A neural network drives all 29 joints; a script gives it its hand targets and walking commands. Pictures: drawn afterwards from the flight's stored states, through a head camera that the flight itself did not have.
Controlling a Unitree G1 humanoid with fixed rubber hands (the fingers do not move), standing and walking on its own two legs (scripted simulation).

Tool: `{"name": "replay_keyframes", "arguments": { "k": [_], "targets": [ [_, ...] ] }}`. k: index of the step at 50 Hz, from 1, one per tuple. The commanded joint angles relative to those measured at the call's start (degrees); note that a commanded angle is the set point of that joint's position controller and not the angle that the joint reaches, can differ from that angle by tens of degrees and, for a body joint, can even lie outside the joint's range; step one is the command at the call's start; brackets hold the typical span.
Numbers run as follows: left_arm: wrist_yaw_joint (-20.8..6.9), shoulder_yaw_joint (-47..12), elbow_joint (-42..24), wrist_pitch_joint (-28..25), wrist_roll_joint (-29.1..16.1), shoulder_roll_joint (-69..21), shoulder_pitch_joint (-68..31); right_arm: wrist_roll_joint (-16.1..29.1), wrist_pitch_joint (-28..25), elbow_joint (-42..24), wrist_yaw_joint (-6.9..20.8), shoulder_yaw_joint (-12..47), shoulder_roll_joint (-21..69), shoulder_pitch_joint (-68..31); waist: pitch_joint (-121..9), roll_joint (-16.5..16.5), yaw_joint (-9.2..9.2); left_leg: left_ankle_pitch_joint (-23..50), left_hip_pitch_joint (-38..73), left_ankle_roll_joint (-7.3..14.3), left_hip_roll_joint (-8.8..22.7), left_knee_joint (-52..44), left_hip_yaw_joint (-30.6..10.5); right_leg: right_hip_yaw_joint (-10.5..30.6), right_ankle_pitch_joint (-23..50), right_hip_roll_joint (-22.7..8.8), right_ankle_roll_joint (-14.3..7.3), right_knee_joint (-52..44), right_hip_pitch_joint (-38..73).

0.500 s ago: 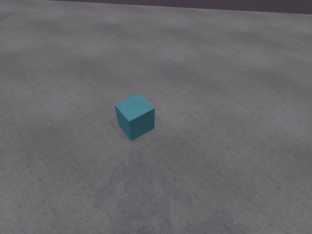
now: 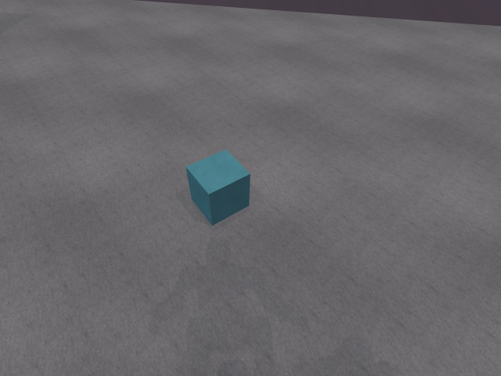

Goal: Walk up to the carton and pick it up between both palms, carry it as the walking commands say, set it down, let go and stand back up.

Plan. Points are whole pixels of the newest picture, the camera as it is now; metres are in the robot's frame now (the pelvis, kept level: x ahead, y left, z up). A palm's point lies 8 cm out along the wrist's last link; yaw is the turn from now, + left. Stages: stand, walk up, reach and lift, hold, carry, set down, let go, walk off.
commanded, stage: stand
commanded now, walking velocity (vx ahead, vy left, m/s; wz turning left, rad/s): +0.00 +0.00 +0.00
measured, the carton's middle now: (219, 187) +1.09 +0.12 -0.66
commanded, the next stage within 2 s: walk up in 1.08 s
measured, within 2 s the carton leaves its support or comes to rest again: neither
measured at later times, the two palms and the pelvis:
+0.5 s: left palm out of the picture +0.07 +0.30 -0.12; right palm out of the picture +0.06 -0.29 -0.12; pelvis +0.00 +0.00 +0.00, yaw +0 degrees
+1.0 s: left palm out of the picture +0.09 +0.30 -0.12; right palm out of the picture +0.08 -0.29 -0.11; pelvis +0.01 +0.01 +0.00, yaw +0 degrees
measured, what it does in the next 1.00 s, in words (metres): stands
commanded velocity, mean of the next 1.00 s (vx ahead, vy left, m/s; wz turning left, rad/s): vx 0.00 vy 0.00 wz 0.00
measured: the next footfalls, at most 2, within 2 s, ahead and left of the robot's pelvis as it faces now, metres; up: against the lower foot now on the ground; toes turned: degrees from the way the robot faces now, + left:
left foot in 1.58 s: +0.16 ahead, +0.20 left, +0.00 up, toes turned +8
right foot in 1.98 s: +0.35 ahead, -0.04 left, +0.00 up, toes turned +2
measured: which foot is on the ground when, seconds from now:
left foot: down 0.00-1.00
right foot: down 0.00-1.00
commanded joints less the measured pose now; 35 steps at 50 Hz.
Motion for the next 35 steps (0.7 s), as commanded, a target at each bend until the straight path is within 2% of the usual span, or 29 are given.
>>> {"name": "replay_keyframes", "arguments": {
  "k": [1,3,4,6,7,8,9,10,11,12,13,14,15,17,18,19,20,21,22,23,24,26,27,30,31,32,33,34,35],
  "targets": [
    [0.4,1.3,-3.6,-1.1,0.0,11.1,-2.4,0.0,-1.1,-3.0,-0.8,-2.3,-11.6,-1.7,-4.1,1.2,-0.09,6.3,-0.9,2.1,6.5,-3.0,-4.1,6.2,8.4,-7.4,-1.1,-3.1,0.5],
    [0.6,2.1,-3.5,-1.2,-0.1,12.3,-2.3,0.0,-1.1,-2.1,-0.7,-2.1,-11.9,-1.8,-5.1,1.3,0.34,8.4,0.6,2.3,6.8,-3.4,-4.8,6.2,9.4,-7.5,-1.4,-3.0,1.3],
    [0.6,1.9,-3.6,-1.1,-0.4,12.5,-2.7,0.2,-1.0,-3.1,-0.7,-2.5,-12.0,-2.3,-4.9,-0.3,-0.16,9.0,0.4,2.5,6.5,-2.9,-4.6,6.5,11.2,-7.6,-1.3,-2.8,0.2],
    [0.7,1.5,-3.7,-1.3,0.1,10.8,-1.5,0.2,-1.3,-2.5,-0.7,-2.4,-12.3,-2.1,-7.0,-1.4,0.44,11.3,1.1,2.3,7.2,-2.8,-4.4,5.2,12.4,-7.6,-1.4,-2.2,2.4],
    [0.7,1.7,-3.9,-1.1,-0.1,11.4,-2.4,0.5,-1.4,-2.0,-0.7,-2.5,-12.2,-1.4,-6.2,0.4,0.29,11.5,0.5,2.4,6.7,-2.8,-4.4,5.2,12.7,-7.5,-1.2,-1.9,1.5],
    [0.7,1.8,-3.9,-1.0,-0.3,11.3,-1.8,0.3,-1.2,-2.2,-0.8,-2.8,-12.7,-2.2,-4.8,1.0,0.37,11.0,1.0,2.6,6.9,-3.8,-5.0,5.5,10.5,-7.4,-1.4,-2.6,0.5],
    [0.6,1.8,-3.4,-0.9,-0.3,11.3,-1.8,0.0,-1.1,-2.5,-0.7,-2.3,-12.2,-1.9,-5.2,0.8,-0.31,9.3,-0.1,2.8,6.8,-3.2,-4.3,6.0,10.2,-8.1,-1.5,-2.6,1.1],
    [0.7,1.9,-3.9,-1.2,-0.4,11.7,-2.3,0.0,-0.9,-2.2,-0.7,-2.4,-11.3,-2.6,-2.7,-0.7,0.61,6.1,-1.5,2.5,6.4,-4.3,-4.9,5.6,6.7,-7.2,-1.3,-3.5,-0.2],
    [0.6,1.9,-3.4,-1.2,-0.3,11.5,-1.9,-0.2,-0.8,-2.9,-0.5,-2.3,-11.5,-1.6,-2.2,0.0,0.00,5.3,-1.5,2.8,6.3,-4.8,-4.7,6.3,5.4,-7.7,-1.3,-3.9,-0.2],
    [0.4,1.8,-3.6,-1.3,-0.3,10.8,-0.9,-0.3,-0.9,-2.0,-0.5,-2.5,-12.6,-1.9,-4.0,1.5,1.48,3.9,-1.9,2.6,6.7,-3.3,-4.9,6.5,4.6,-8.1,-1.5,-4.7,0.8],
    [0.4,2.1,-2.9,-0.8,0.2,12.6,-2.7,0.1,-0.8,-2.3,-0.4,-2.5,-12.8,-2.4,-1.3,-1.5,0.02,4.0,-1.8,2.1,6.7,-5.1,-5.5,5.6,4.3,-7.4,-1.3,-4.1,-1.9],
    [0.4,2.3,-3.8,-0.8,-0.3,11.9,-1.7,0.4,-0.8,-2.1,-0.4,-2.8,-13.0,-2.0,-2.7,0.5,0.25,3.5,-1.0,2.3,6.7,-4.4,-4.8,6.2,3.8,-7.8,-1.1,-4.8,-0.7],
    [0.5,2.1,-3.1,-1.0,-0.7,11.7,-1.5,0.1,-1.0,-3.1,-0.4,-2.6,-12.3,-1.6,-3.6,1.2,-0.28,4.0,-1.0,2.8,6.5,-4.3,-4.8,6.4,4.5,-7.5,-1.1,-4.4,-0.7],
    [0.5,1.7,-3.5,-1.3,-0.1,11.8,-1.8,0.0,-0.8,-2.0,-0.3,-2.4,-12.0,-1.6,-3.9,-0.7,0.40,3.5,-0.4,2.7,6.9,-4.7,-5.2,6.0,3.4,-7.5,-1.3,-5.0,-0.1],
    [0.7,2.1,-3.0,-1.0,0.2,11.8,-2.4,0.0,-0.9,-2.2,-0.4,-2.5,-11.8,-1.9,-4.9,-1.5,-0.88,5.1,-0.3,3.3,7.0,-4.7,-5.2,5.5,6.3,-7.7,-1.1,-4.2,0.5],
    [0.6,2.0,-3.7,-1.1,0.1,12.0,-1.7,0.0,-1.0,-2.5,-0.3,-2.7,-12.2,-2.6,-5.4,-0.5,0.12,5.6,0.2,3.0,6.5,-3.9,-5.2,6.5,6.7,-7.7,-1.5,-4.4,0.0],
    [0.5,1.9,-3.4,-1.2,0.0,11.7,-2.4,-0.1,-1.1,-2.5,-0.5,-2.6,-11.7,-1.3,-5.4,1.1,-0.17,6.5,0.1,2.7,6.6,-3.3,-4.4,6.2,6.7,-8.0,-1.3,-4.7,-0.1],
    [0.6,1.5,-3.6,-1.4,0.0,11.7,-1.6,0.1,-1.0,-1.9,-0.3,-2.8,-12.7,-0.3,-5.6,1.1,-0.50,5.9,1.6,2.4,6.4,-4.4,-4.4,6.6,6.4,-7.4,-1.3,-4.5,0.2],
    [0.5,1.8,-3.2,-1.3,-0.6,12.0,-1.2,0.1,-0.8,-2.1,-0.4,-2.5,-12.5,-1.0,-4.0,-0.5,-0.12,7.0,0.2,2.9,7.1,-4.1,-4.7,6.6,8.0,-8.0,-1.4,-4.5,0.7],
    [0.6,1.7,-3.4,-1.4,-0.3,11.9,-1.6,-0.2,-1.0,-2.1,-0.6,-2.4,-12.0,-1.7,-5.0,-0.7,0.08,8.5,0.1,2.7,7.0,-3.8,-5.3,5.6,9.4,-7.4,-1.1,-3.7,1.0],
    [0.7,1.4,-2.9,-1.2,0.2,11.7,-0.3,0.3,-1.0,-3.1,-0.6,-2.7,-12.9,-2.8,-4.0,0.7,0.57,8.3,0.0,2.6,6.7,-4.1,-4.7,5.5,10.7,-7.6,-1.4,-3.6,0.6],
    [0.7,1.4,-3.2,-1.3,0.1,12.0,-0.3,0.1,-1.2,-2.1,-0.7,-2.2,-11.7,-1.6,-6.3,0.5,0.17,8.2,0.9,3.0,6.5,-3.4,-4.8,5.7,9.9,-7.6,-1.4,-3.7,1.3],
    [0.5,1.3,-3.3,-1.3,0.2,11.3,-1.3,0.1,-1.2,-2.5,-0.6,-2.9,-12.4,-1.4,-7.2,-2.0,-0.56,6.9,1.6,2.9,7.0,-3.6,-4.5,5.2,9.1,-7.7,-1.3,-3.8,1.6],
    [0.7,1.2,-3.0,-1.2,-0.4,11.3,-1.1,0.1,-0.8,-2.1,-0.4,-2.8,-12.4,-1.4,-4.5,0.3,-0.01,8.8,0.2,3.1,7.0,-3.4,-4.7,5.6,9.6,-8.0,-1.3,-4.3,0.7],
    [0.8,1.5,-3.1,-1.2,-0.4,12.4,-1.0,0.5,-0.9,-2.6,-0.5,-2.6,-11.7,-1.1,-4.1,0.5,-0.63,10.1,0.7,2.9,6.8,-3.6,-4.7,6.7,10.5,-8.2,-1.4,-4.0,-0.2],
    [1.0,1.7,-2.6,-1.1,-0.2,12.1,-0.7,0.6,-0.9,-2.0,-0.6,-2.8,-13.3,-0.9,-5.8,2.0,-0.33,11.5,1.7,2.9,7.1,-3.1,-4.8,6.4,12.4,-7.8,-1.2,-4.1,1.4],
    [0.9,1.9,-2.8,-1.1,0.0,12.7,-1.0,0.2,-0.9,-2.1,-0.7,-2.5,-12.5,-0.5,-6.4,0.4,-0.33,11.3,1.0,2.4,6.9,-3.1,-4.4,5.7,13.1,-7.8,-0.9,-3.3,2.1],
    [0.8,1.3,-2.7,-1.3,0.0,12.8,-1.3,-0.1,-1.0,-2.7,-0.6,-2.4,-11.9,-0.9,-5.3,2.1,-0.62,10.8,0.1,2.6,6.4,-3.1,-4.2,6.0,12.0,-7.5,-1.1,-3.7,2.3],
    [0.8,1.5,-2.8,-1.3,-0.2,11.9,-1.2,-0.1,-1.0,-3.0,-0.8,-2.6,-12.0,-2.0,-4.4,-1.0,-0.38,10.5,-1.0,2.8,6.7,-3.3,-5.1,5.6,11.5,-7.5,-1.0,-4.3,2.4]
  ]
}}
